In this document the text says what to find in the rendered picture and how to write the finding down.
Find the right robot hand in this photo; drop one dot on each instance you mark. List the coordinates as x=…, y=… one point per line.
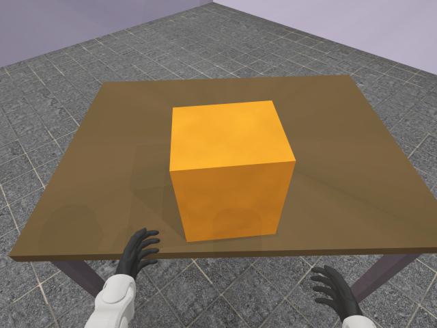
x=344, y=302

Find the table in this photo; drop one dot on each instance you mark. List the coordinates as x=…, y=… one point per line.
x=353, y=191

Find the left robot hand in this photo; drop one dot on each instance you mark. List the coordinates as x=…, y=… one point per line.
x=130, y=262

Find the carton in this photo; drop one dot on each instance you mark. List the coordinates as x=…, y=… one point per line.
x=231, y=166

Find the robot left forearm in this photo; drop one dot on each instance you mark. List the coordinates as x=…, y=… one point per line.
x=114, y=304

